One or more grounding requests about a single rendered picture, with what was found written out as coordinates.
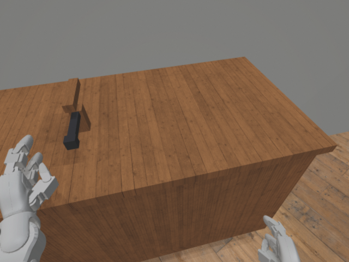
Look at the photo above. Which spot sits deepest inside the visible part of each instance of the robot left hand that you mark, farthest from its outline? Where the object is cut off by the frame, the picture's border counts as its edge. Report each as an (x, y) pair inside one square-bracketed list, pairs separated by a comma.
[(18, 192)]

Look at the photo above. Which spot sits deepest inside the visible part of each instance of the tap lever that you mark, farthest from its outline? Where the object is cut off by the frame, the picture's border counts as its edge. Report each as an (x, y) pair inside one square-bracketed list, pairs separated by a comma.
[(71, 141)]

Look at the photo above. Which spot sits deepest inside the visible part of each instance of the counter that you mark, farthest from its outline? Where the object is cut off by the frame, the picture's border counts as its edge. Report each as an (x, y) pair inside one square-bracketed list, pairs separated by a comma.
[(169, 158)]

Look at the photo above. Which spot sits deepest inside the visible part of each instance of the robot left forearm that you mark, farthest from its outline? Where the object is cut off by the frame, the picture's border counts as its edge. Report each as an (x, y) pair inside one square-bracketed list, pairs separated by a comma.
[(21, 239)]

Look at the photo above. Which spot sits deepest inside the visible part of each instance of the robot right hand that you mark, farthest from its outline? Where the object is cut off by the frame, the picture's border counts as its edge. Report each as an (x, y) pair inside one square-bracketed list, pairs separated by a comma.
[(284, 249)]

